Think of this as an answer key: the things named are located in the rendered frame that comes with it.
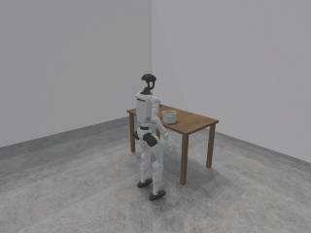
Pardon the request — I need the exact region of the right robot forearm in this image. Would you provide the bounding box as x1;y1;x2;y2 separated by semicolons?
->
155;116;170;141

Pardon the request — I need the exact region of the right robot foot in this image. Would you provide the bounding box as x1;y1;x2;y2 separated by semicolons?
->
149;190;166;201

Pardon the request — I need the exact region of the right robot shin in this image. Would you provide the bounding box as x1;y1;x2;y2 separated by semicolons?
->
152;163;163;195

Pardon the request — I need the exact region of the robot right upper arm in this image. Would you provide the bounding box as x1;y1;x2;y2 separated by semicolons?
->
151;95;161;124

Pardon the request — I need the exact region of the right robot hand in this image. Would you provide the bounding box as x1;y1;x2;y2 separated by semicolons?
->
165;138;176;154

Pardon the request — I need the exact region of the table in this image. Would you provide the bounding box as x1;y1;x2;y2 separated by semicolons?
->
127;104;219;185

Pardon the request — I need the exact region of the pot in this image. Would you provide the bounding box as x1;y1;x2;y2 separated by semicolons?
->
162;111;176;123

